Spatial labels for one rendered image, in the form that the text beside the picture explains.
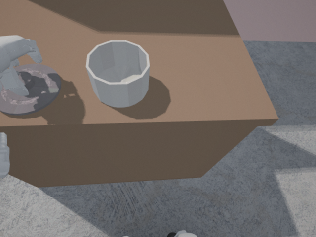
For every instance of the left robot hand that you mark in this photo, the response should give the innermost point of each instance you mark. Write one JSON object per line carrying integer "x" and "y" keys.
{"x": 17, "y": 46}

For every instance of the left robot upper arm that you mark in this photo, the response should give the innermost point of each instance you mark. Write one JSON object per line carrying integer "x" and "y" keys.
{"x": 4, "y": 156}

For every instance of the lid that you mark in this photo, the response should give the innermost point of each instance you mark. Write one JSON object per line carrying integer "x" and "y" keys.
{"x": 46, "y": 89}

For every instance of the left robot forearm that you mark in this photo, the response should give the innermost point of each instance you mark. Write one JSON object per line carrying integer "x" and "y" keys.
{"x": 4, "y": 63}

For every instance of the knob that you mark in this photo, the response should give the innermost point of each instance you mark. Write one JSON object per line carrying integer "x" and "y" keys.
{"x": 27, "y": 79}

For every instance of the table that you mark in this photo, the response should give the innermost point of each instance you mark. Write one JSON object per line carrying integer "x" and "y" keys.
{"x": 204, "y": 95}

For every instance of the pot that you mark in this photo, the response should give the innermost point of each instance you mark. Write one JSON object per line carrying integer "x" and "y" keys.
{"x": 119, "y": 72}

